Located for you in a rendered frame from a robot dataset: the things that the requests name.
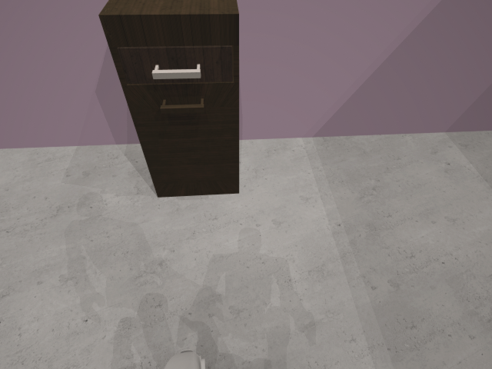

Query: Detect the drawer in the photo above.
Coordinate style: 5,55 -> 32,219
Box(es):
117,45 -> 233,84

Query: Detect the left robot thigh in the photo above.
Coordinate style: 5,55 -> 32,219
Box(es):
164,352 -> 206,369

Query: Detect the handle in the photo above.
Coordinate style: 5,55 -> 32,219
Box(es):
160,104 -> 204,114
152,65 -> 201,79

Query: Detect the cabinet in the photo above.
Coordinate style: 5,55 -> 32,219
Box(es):
98,0 -> 239,198

